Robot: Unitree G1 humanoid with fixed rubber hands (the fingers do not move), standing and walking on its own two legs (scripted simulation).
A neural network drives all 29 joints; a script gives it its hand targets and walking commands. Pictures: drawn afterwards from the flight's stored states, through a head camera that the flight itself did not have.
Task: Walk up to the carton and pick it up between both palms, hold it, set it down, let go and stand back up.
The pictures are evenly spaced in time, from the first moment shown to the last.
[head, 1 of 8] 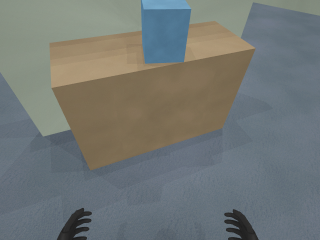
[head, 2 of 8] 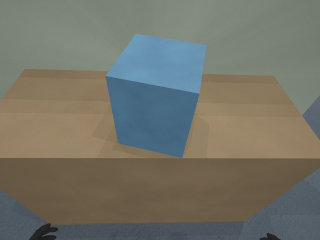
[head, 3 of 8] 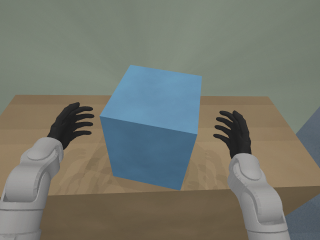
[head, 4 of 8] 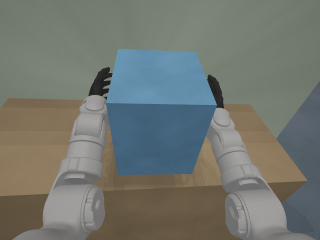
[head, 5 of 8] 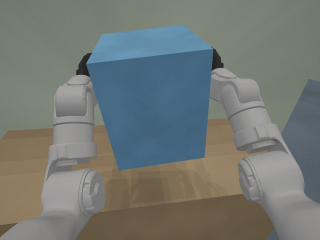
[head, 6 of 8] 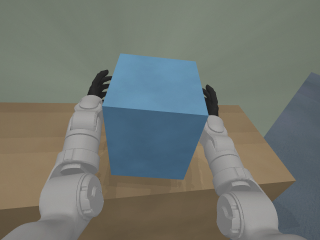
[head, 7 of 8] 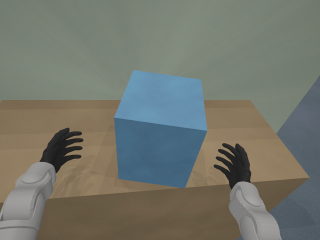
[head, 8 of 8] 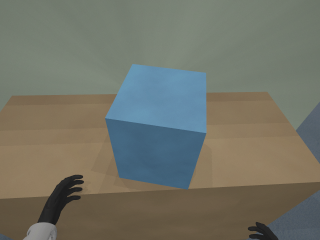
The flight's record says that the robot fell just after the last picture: no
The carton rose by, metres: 0.22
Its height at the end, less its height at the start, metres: +0.00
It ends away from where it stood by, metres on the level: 0.03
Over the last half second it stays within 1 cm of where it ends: yes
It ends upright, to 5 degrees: yes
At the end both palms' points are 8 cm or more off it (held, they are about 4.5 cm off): yes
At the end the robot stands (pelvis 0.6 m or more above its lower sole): yes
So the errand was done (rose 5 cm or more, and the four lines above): yes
